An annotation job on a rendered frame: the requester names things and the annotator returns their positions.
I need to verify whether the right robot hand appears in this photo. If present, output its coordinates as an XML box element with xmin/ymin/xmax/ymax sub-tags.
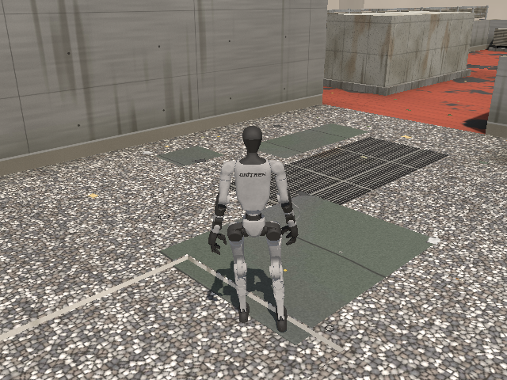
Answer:
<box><xmin>281</xmin><ymin>225</ymin><xmax>298</xmax><ymax>245</ymax></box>

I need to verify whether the right robot upper arm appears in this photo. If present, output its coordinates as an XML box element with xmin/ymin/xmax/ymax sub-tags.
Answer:
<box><xmin>269</xmin><ymin>160</ymin><xmax>289</xmax><ymax>203</ymax></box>

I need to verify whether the robot right forearm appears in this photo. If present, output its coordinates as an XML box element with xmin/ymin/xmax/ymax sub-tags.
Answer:
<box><xmin>281</xmin><ymin>192</ymin><xmax>296</xmax><ymax>227</ymax></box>

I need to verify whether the left robot upper arm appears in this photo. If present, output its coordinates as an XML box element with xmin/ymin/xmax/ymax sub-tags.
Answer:
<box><xmin>218</xmin><ymin>161</ymin><xmax>236</xmax><ymax>205</ymax></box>

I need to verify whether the robot left forearm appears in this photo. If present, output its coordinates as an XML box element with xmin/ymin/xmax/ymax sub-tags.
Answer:
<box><xmin>211</xmin><ymin>193</ymin><xmax>227</xmax><ymax>234</ymax></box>

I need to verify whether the robot shin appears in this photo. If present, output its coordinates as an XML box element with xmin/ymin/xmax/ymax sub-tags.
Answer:
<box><xmin>273</xmin><ymin>264</ymin><xmax>284</xmax><ymax>320</ymax></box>
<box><xmin>234</xmin><ymin>263</ymin><xmax>246</xmax><ymax>312</ymax></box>

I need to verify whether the left robot hand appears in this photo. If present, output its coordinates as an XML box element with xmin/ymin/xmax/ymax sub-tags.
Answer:
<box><xmin>208</xmin><ymin>231</ymin><xmax>227</xmax><ymax>255</ymax></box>

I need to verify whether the right robot shin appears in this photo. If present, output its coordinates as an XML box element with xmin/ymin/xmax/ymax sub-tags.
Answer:
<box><xmin>273</xmin><ymin>264</ymin><xmax>284</xmax><ymax>320</ymax></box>

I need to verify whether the left robot shin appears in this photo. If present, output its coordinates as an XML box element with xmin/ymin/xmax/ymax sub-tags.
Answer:
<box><xmin>234</xmin><ymin>263</ymin><xmax>246</xmax><ymax>312</ymax></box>

